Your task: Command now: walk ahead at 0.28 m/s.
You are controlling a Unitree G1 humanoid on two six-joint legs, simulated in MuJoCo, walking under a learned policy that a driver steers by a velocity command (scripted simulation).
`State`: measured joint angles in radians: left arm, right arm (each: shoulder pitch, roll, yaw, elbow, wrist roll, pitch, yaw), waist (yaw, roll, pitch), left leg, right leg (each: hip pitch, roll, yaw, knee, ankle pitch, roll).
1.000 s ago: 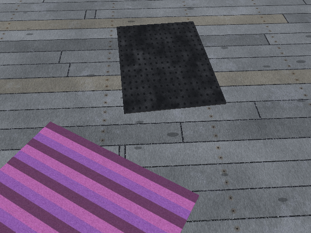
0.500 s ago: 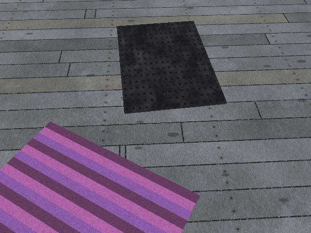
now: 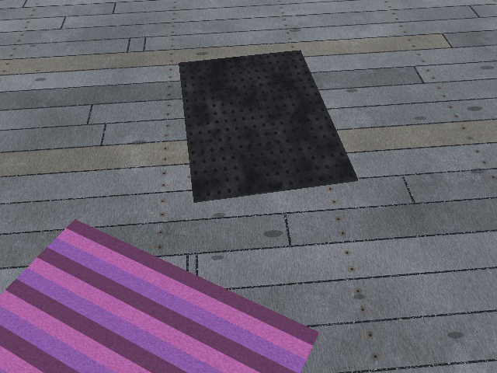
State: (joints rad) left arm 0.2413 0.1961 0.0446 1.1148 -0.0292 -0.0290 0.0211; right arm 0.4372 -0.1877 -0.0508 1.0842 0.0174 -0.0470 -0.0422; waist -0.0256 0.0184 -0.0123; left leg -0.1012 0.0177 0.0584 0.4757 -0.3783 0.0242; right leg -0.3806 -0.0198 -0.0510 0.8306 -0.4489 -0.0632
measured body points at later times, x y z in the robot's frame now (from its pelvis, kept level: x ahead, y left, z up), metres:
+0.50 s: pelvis +0.20 -0.04 +0.00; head +0.23 -0.04 +0.45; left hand +0.11 +0.19 -0.14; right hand +0.40 -0.26 -0.11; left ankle +0.40 +0.12 -0.69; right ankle +0.06 -0.14 -0.73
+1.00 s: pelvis +0.43 +0.01 +0.01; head +0.44 +0.01 +0.46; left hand +0.54 +0.26 -0.13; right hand +0.49 -0.24 -0.13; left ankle +0.44 +0.10 -0.73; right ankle +0.51 -0.14 -0.71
